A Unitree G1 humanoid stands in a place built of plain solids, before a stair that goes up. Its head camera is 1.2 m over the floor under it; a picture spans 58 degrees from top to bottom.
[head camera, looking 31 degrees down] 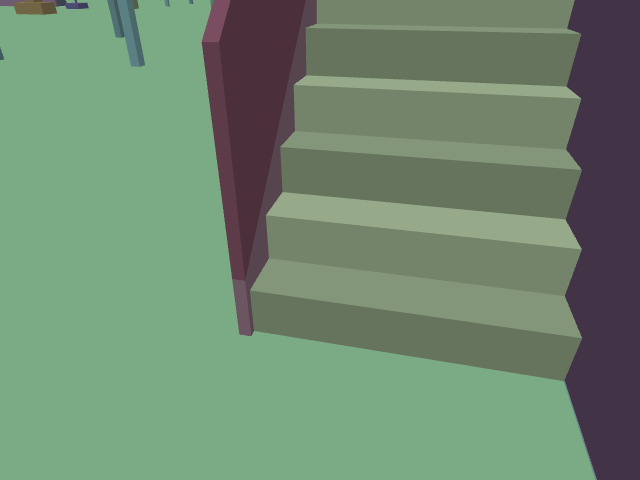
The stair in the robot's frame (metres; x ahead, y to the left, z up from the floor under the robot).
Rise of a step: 0.20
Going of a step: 0.22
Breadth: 1.15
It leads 13 degrees to the right of straight ahead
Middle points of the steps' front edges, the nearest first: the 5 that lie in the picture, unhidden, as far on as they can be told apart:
1.17 -0.29 0.20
1.38 -0.34 0.41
1.60 -0.39 0.61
1.82 -0.44 0.81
2.04 -0.49 1.02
